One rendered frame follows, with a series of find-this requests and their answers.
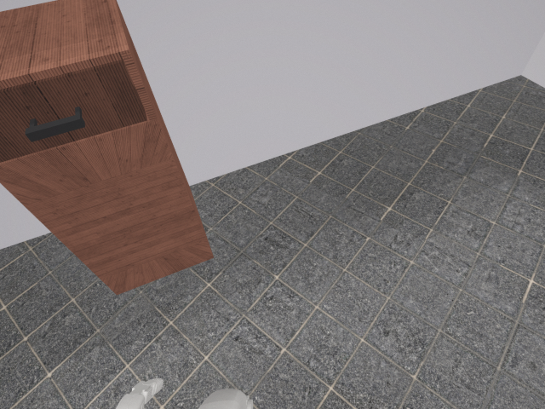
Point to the drawer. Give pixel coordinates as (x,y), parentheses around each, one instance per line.
(106,95)

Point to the handle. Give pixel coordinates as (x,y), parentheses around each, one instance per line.
(38,132)

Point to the robot left thigh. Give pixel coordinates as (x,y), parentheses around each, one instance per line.
(227,399)

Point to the left robot hand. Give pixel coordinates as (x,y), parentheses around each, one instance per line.
(141,393)

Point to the cabinet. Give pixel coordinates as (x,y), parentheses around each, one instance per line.
(120,200)

